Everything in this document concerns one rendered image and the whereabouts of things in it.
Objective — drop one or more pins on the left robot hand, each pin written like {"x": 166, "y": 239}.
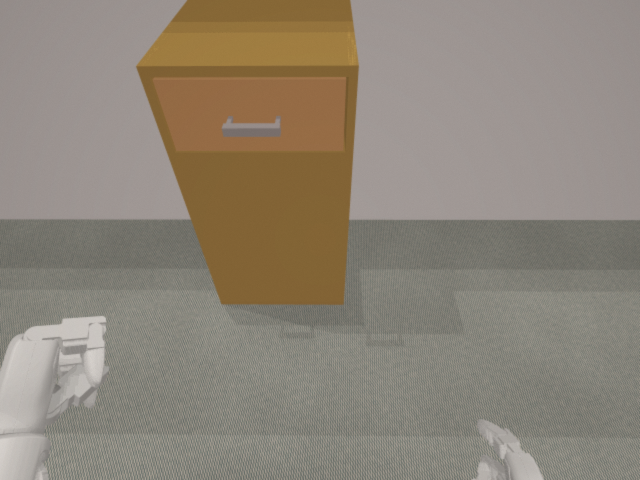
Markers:
{"x": 74, "y": 349}

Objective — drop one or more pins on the handle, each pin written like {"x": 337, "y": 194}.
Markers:
{"x": 231, "y": 129}

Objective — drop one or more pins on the drawer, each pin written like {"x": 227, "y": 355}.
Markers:
{"x": 312, "y": 111}

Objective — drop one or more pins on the cabinet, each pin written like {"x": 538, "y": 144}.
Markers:
{"x": 272, "y": 225}

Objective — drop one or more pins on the left robot forearm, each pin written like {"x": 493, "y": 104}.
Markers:
{"x": 22, "y": 456}

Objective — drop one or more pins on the right robot hand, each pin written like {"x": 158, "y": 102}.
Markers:
{"x": 518, "y": 464}

